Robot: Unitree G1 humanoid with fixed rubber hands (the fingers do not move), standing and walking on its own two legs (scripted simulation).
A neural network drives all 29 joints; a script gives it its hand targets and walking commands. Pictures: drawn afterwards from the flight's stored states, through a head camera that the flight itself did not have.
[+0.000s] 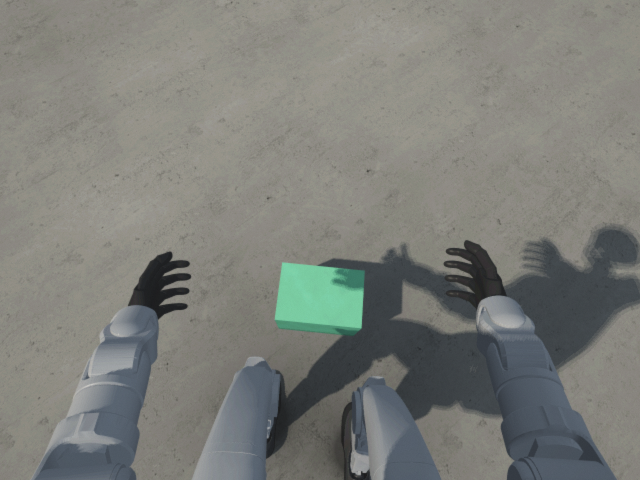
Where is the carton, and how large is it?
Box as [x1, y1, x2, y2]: [275, 262, 364, 335]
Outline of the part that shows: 282,262 275,313 275,321 279,328 353,335 361,327 364,271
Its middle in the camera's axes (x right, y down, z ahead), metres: +0.00 +0.16 +1.03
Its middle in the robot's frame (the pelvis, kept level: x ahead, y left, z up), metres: +0.42 +0.00 -0.60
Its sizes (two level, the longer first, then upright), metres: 0.208 0.143 0.168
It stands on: the floor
